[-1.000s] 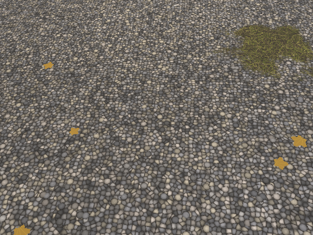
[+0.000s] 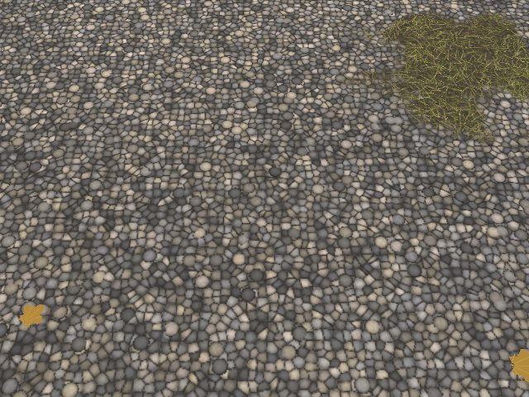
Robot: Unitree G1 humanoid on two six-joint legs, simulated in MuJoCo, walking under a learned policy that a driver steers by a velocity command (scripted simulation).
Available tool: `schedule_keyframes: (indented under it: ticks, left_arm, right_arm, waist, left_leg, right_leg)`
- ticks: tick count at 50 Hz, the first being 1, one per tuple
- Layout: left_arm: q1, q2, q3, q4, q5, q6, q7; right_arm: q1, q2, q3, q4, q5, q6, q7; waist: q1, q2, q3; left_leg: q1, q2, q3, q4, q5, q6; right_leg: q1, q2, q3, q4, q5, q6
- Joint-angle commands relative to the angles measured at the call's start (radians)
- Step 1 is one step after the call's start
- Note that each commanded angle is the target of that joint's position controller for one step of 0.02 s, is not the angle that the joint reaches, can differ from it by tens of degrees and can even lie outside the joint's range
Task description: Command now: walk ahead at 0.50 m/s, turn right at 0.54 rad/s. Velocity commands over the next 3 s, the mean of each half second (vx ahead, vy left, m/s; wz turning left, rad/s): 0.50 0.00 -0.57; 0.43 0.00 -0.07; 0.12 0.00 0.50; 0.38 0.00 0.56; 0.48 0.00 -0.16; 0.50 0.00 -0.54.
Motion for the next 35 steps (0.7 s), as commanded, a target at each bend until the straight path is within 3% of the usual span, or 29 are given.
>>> schedule_keyframes:
  ticks: [1,4,7,9,10,11,12,13,14,15,16,18,20,24,27,29,32,34,35]
  left_arm:
    - [-0.034,0.196,0.042,-0.080,-0.002,-0.032,0.000]
    - [0.006,0.174,0.044,-0.074,-0.028,-0.018,-0.011]
    - [0.072,0.178,0.047,-0.062,-0.012,0.002,-0.006]
    - [0.057,0.207,0.057,-0.073,0.001,0.005,0.002]
    - [0.033,0.214,0.058,-0.082,0.001,0.001,0.002]
    - [0.029,0.185,0.050,-0.095,-0.004,-0.011,-0.002]
    - [0.058,0.103,0.031,-0.131,-0.024,-0.023,-0.005]
    - [0.116,0.122,0.032,-0.152,-0.014,-0.014,-0.004]
    - [0.109,0.162,0.036,-0.120,0.008,0.005,0.000]
    - [0.048,0.159,0.037,-0.121,0.015,0.010,-0.010]
    - [0.022,0.138,0.035,-0.126,0.015,0.015,-0.021]
    - [0.010,0.126,0.032,-0.132,0.025,0.033,-0.037]
    - [-0.020,0.119,0.029,-0.150,0.018,0.043,-0.046]
    - [-0.137,0.112,0.021,-0.199,0.015,0.048,-0.058]
    - [-0.225,0.080,0.002,-0.228,0.015,0.040,-0.066]
    - [-0.285,0.065,-0.012,-0.249,0.016,0.034,-0.068]
    - [-0.332,0.080,-0.017,-0.263,0.023,0.028,-0.062]
    - [-0.301,0.095,-0.013,-0.252,0.029,0.020,-0.052]
    - [-0.221,0.101,-0.007,-0.224,0.033,0.010,-0.045]
  right_arm:
    - [0.067,-0.084,-0.016,-0.063,0.009,-0.001,0.005]
    - [-0.045,-0.103,-0.024,-0.081,0.023,-0.006,0.004]
    - [-0.161,-0.107,-0.029,-0.120,0.025,-0.010,0.011]
    - [-0.122,-0.129,-0.039,-0.112,0.024,-0.018,0.008]
    - [-0.032,-0.144,-0.047,-0.084,0.020,-0.028,0.002]
    - [0.093,-0.199,-0.065,-0.055,0.007,-0.042,-0.009]
    - [0.216,-0.294,-0.086,-0.054,-0.006,-0.042,-0.024]
    - [0.188,-0.323,-0.099,-0.045,0.008,-0.019,-0.027]
    - [0.119,-0.232,-0.085,-0.069,0.012,-0.010,-0.022]
    - [0.067,-0.159,-0.069,-0.082,0.018,-0.009,-0.016]
    - [0.032,-0.133,-0.062,-0.082,0.016,-0.011,-0.012]
    - [0.052,-0.131,-0.062,-0.063,0.017,-0.027,-0.012]
    - [0.085,-0.138,-0.069,-0.045,0.027,-0.044,-0.005]
    - [0.126,-0.139,-0.075,-0.017,0.031,-0.052,0.001]
    - [0.160,-0.136,-0.074,0.009,0.026,-0.052,0.004]
    - [0.190,-0.147,-0.075,0.031,0.025,-0.052,0.005]
    - [0.249,-0.170,-0.078,0.070,0.025,-0.041,0.003]
    - [0.264,-0.185,-0.079,0.093,0.028,-0.029,0.000]
    - [0.275,-0.188,-0.077,0.107,0.032,-0.023,-0.001]
  waist:
    - [-0.046,-0.066,-0.177]
    - [0.006,-0.074,-0.185]
    - [0.048,-0.061,-0.123]
    - [0.014,-0.069,-0.100]
    - [-0.037,-0.054,-0.120]
    - [-0.095,0.018,-0.184]
    - [-0.119,0.180,-0.318]
    - [-0.052,0.289,-0.332]
    - [-0.028,0.111,-0.216]
    - [-0.030,0.014,-0.130]
    - [-0.011,0.021,-0.084]
    - [0.003,0.079,-0.087]
    - [0.011,0.067,-0.122]
    - [0.001,0.052,-0.103]
    - [-0.019,0.058,-0.079]
    - [-0.036,0.065,-0.065]
    - [-0.049,0.078,-0.048]
    - [-0.025,0.085,-0.070]
    - [0.014,0.075,-0.116]
  left_leg:
    - [0.215,-0.003,0.028,-0.293,0.175,-0.020]
    - [0.240,-0.043,0.033,-0.452,0.350,-0.004]
    - [0.214,-0.069,0.021,-0.570,0.310,0.001]
    - [0.312,-0.098,0.016,-0.650,0.219,0.014]
    - [0.438,-0.117,0.020,-0.713,0.192,0.028]
    - [0.609,-0.032,-0.078,-0.771,0.113,0.064]
    - [0.828,0.223,-0.387,-0.864,-0.061,0.135]
    - [0.828,0.347,-0.725,-0.966,-0.173,0.222]
    - [0.723,0.326,-0.650,-0.953,-0.275,0.231]
    - [0.623,0.269,-0.508,-0.969,-0.225,0.213]
    - [0.545,0.220,-0.370,-0.998,-0.082,0.187]
    - [0.507,0.161,-0.201,-1.015,0.170,0.166]
    - [0.530,0.162,-0.117,-1.016,0.350,0.174]
    - [0.572,0.151,0.019,-1.050,0.430,0.178]
    - [0.559,0.123,0.103,-1.054,0.463,0.168]
    - [0.558,0.129,0.136,-1.057,0.466,0.165]
    - [0.619,0.161,0.145,-1.028,0.543,0.165]
    - [0.674,0.174,0.164,-0.930,0.787,0.161]
    - [0.680,0.164,0.172,-0.813,0.929,0.155]
  right_leg:
    - [-0.087,-0.329,0.259,-0.184,0.675,-0.186]
    - [-0.010,-0.268,0.253,-0.164,0.478,-0.114]
    - [0.068,-0.284,0.336,-0.130,0.320,-0.084]
    - [0.057,-0.289,0.387,-0.075,0.267,-0.063]
    - [0.021,-0.256,0.378,0.013,0.268,-0.043]
    - [-0.051,-0.191,0.318,0.211,0.223,-0.012]
    - [-0.202,-0.075,0.158,0.508,-0.085,0.029]
    - [-0.393,-0.035,0.069,0.656,-0.423,0.030]
    - [-0.437,-0.135,0.084,0.746,-0.356,0.028]
    - [-0.429,-0.166,0.075,0.745,-0.270,0.035]
    - [-0.400,-0.197,0.067,0.705,-0.210,0.046]
    - [-0.359,-0.223,0.050,0.691,-0.140,0.069]
    - [-0.365,-0.227,0.041,0.690,-0.086,0.083]
    - [-0.447,-0.242,0.023,0.594,0.035,0.105]
    - [-0.397,-0.235,-0.014,0.410,0.124,0.107]
    - [-0.336,-0.224,-0.052,0.285,0.130,0.093]
    - [-0.279,-0.203,-0.096,0.181,0.052,0.055]
    - [-0.201,-0.165,-0.124,0.128,-0.036,0.017]
    - [-0.085,-0.137,-0.133,0.073,-0.040,-0.005]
